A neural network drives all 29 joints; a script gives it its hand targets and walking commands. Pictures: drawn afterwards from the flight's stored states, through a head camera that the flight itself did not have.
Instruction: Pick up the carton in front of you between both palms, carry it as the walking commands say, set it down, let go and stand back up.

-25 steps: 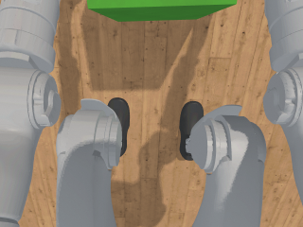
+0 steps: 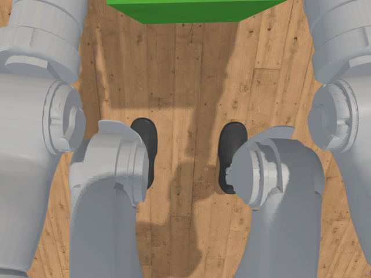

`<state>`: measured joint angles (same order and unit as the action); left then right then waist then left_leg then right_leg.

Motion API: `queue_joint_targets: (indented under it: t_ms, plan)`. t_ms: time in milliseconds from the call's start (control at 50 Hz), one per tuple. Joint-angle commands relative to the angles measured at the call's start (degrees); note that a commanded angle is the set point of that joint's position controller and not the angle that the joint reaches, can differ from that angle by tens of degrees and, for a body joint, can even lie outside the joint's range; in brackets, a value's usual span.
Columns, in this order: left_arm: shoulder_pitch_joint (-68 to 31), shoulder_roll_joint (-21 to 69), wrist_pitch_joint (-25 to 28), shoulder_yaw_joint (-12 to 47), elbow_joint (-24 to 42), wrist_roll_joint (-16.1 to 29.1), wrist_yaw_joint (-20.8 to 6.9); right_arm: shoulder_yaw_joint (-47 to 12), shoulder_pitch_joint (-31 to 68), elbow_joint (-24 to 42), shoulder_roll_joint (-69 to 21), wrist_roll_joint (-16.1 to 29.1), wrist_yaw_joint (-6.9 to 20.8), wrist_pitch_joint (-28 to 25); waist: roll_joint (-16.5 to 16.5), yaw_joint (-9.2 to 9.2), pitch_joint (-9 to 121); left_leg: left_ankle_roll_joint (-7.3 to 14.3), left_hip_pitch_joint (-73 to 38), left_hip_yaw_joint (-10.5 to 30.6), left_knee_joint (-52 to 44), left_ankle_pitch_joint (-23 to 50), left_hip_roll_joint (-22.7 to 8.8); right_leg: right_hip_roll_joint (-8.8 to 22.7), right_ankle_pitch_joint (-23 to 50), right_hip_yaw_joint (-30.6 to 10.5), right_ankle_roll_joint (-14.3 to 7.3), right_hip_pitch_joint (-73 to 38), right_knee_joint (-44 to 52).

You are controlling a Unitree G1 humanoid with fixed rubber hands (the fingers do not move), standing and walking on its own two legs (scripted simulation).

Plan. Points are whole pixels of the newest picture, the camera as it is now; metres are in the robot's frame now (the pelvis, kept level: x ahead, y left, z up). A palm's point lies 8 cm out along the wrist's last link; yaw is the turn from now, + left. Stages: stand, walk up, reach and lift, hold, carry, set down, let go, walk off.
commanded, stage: reach and lift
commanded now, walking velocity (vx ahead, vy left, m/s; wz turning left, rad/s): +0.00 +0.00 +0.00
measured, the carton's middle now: out of the picture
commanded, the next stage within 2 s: none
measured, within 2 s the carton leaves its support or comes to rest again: leaves its support in 0.32 s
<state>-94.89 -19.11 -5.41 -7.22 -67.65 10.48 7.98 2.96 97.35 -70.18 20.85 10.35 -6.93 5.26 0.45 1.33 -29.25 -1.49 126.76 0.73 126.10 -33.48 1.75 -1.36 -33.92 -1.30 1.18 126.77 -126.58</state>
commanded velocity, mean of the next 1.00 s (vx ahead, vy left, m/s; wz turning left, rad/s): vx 0.00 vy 0.00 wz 0.00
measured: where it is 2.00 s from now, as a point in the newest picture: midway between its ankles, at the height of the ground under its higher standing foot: (187, 167)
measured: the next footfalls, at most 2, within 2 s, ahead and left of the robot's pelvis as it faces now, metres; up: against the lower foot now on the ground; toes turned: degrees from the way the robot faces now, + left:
none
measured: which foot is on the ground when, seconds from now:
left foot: down 0.00-1.00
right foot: down 0.00-1.00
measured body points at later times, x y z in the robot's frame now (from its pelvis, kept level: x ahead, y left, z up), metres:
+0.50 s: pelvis +0.00 +0.00 +0.03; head +0.35 +0.00 +0.30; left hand +0.56 +0.16 -0.09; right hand +0.57 -0.14 -0.09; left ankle +0.11 +0.13 -0.34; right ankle +0.11 -0.13 -0.34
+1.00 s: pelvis +0.00 +0.00 +0.14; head +0.27 +0.00 +0.50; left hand +0.51 +0.16 +0.07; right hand +0.52 -0.15 +0.07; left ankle +0.11 +0.13 -0.34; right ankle +0.11 -0.13 -0.34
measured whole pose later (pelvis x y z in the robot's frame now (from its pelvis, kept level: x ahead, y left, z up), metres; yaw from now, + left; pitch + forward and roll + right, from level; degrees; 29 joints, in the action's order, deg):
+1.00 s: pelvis +0.00 +0.00 +0.14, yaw +0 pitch +43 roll +0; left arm -61.8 -0.5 -24.9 -27.9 -36.4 -12.4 2.6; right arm 25.6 62.8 -37.6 1.0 -12.7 -1.5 25.2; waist 0.0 0.7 7.1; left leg -2.5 113.0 3.1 97.2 -26.8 3.7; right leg -4.1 -27.0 -3.9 2.7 113.1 -97.5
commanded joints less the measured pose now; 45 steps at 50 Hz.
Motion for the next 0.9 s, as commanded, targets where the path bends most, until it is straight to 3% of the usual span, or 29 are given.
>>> queue_joint_targets:
  t_ms: [0, 60, 140, 220, 320, 360, 400, 440, 480, 540, 620, 680, 740, 880]
  plan:
    - [-28.9, 38.8, -2.0, 7.5, 9.2, -1.3, -12.2, -5.7, 26.4, 7.5, -38.7, -1.6, 11.7, 2.0, -1.2, -0.67, 66.4, 0.0, -32.1, -3.4, -7.5, 15.5, 3.9, -4.2, 14.5, 3.0, -0.8, -31.3, 7.9]
    - [-26.5, 50.5, -4.9, 6.7, 11.8, -3.2, -18.0, -4.0, 23.3, 10.4, -50.7, -3.7, 17.2, 4.6, -1.5, -0.48, 62.4, 0.7, -27.6, -5.0, -6.8, 13.9, 4.5, -4.8, 14.0, 4.0, -1.3, -29.7, 7.3]
    - [-27.2, 56.0, -6.9, 8.5, 16.3, -1.7, -20.9, -5.3, 22.8, 15.1, -56.0, -2.9, 19.4, 6.7, -2.0, -0.88, 64.9, 1.7, -27.2, -4.9, -5.8, 15.7, 4.7, -4.7, 16.3, 4.3, -2.0, -29.6, 6.3]
    - [-29.8, 59.0, -7.9, 15.0, 23.5, 2.5, -20.4, -10.1, 25.0, 22.5, -59.6, 0.2, 18.9, 7.9, -1.6, -1.18, 81.4, 1.3, -35.3, -4.9, -5.6, 22.6, 4.7, -4.9, 22.9, 4.8, -2.0, -36.6, 5.6]
    - [-32.0, 66.6, -10.0, 19.6, 39.4, 5.8, -17.6, -16.2, 31.5, 43.3, -66.6, 3.4, 16.5, 9.6, -1.3, -0.2, 128.4, 0.7, -55.5, -5.7, -6.6, 42.7, 6.3, -6.6, 40.8, 5.9, -0.9, -50.7, 7.1]
    - [-31.3, 67.5, -11.3, 20.3, 43.7, 5.1, -15.8, -17.4, 30.7, 48.3, -69.3, 3.4, 14.8, 10.8, -2.1, 0.95, 141.2, 0.1, -57.5, -6.4, -7.9, 43.9, 6.9, -7.1, 42.7, 6.6, -0.1, -56.0, 7.9]
    - [-29.3, 66.1, -12.8, 20.6, 44.7, 3.7, -15.5, -17.0, 26.9, 47.4, -68.7, 2.5, 14.2, 12.8, -2.3, 1.44, 143.1, -0.3, -57.2, -7.2, -10.6, 39.0, 7.1, -7.4, 39.4, 7.3, 0.4, -57.8, 10.5]
    - [-26.4, 67.3, -14.0, 20.6, 42.1, 1.3, -16.0, -16.9, 22.5, 41.9, -69.3, 0.6, 14.7, 14.4, -1.9, 1.55, 132.1, -0.9, -53.0, -7.5, -13.4, 34.1, 7.4, -7.4, 34.7, 7.3, 0.6, -54.3, 13.9]
    - [-24.4, 69.6, -14.6, 19.1, 37.4, -1.1, -16.7, -15.3, 20.2, 36.4, -70.3, -1.7, 15.7, 14.8, -0.6, 0.48, 116.7, -1.0, -48.4, -6.8, -15.9, 27.5, 7.4, -7.3, 26.9, 7.0, 0.3, -47.1, 17.0]
    - [-20.0, 72.9, -15.1, 13.1, 29.0, -5.6, -18.0, -7.8, 16.3, 29.1, -73.0, -7.3, 17.0, 14.6, 1.0, -1.47, 94.3, -0.4, -38.8, -5.8, -20.6, 16.4, 7.1, -7.5, 16.1, 6.1, -0.6, -35.4, 21.3]
    - [-17.2, 73.4, -15.7, 3.0, 21.8, -12.9, -19.1, 2.1, 14.0, 22.3, -73.6, -14.3, 18.5, 15.1, 0.5, -1.34, 82.8, 0.4, -32.9, -5.8, -27.0, 7.1, 7.8, -7.8, 7.7, 5.9, -1.2, -30.3, 27.1]
    - [-15.9, 72.8, -16.3, -1.5, 19.5, -16.5, -19.4, 5.6, 13.3, 20.3, -73.4, -17.2, 19.0, 15.8, -0.2, -0.93, 82.5, 0.6, -33.5, -5.8, -30.6, 4.4, 8.0, -7.9, 4.7, 5.9, -1.4, -31.5, 30.9]
    - [-15.5, 73.5, -16.8, -2.4, 19.5, -17.7, -19.9, 6.0, 12.9, 20.5, -74.7, -17.9, 19.4, 16.4, -0.7, -0.49, 86.3, 0.8, -36.1, -6.0, -33.0, 4.7, 7.9, -8.0, 4.8, 5.9, -1.2, -35.0, 33.5]
    - [-14.1, 79.2, -17.7, 6.2, 27.3, -13.5, -20.9, -2.6, 11.5, 29.0, -81.0, -13.9, 19.9, 17.6, -1.5, -0.08, 104.5, 0.2, -47.6, -6.4, -36.3, 14.8, 7.7, -8.3, 14.6, 6.2, -0.1, -47.2, 37.0]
